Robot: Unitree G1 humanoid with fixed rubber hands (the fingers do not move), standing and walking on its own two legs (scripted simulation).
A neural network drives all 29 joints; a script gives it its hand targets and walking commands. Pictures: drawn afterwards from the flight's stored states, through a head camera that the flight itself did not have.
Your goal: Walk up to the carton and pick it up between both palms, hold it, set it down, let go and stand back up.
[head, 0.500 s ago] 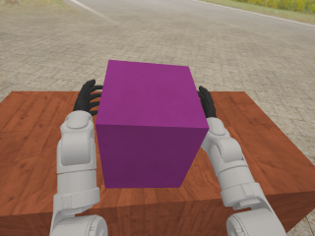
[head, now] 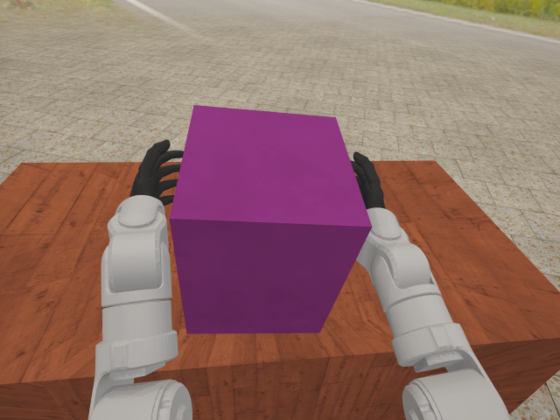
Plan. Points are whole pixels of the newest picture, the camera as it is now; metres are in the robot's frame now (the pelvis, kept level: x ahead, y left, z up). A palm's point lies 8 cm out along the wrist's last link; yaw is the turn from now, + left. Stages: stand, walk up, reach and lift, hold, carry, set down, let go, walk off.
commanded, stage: hold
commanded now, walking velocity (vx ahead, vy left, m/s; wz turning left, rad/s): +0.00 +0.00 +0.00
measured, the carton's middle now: (260, 226) +0.36 +0.01 +0.16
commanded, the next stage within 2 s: none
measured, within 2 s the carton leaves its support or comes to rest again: neither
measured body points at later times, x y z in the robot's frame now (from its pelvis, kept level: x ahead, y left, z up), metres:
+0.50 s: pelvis +0.00 +0.00 +0.00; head -0.06 +0.02 +0.45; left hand +0.36 +0.16 +0.21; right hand +0.36 -0.14 +0.20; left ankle +0.04 +0.15 -0.75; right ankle -0.01 -0.12 -0.75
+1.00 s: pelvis +0.00 +0.00 +0.00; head -0.05 +0.02 +0.45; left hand +0.36 +0.16 +0.21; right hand +0.37 -0.14 +0.19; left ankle +0.04 +0.15 -0.75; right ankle -0.01 -0.12 -0.75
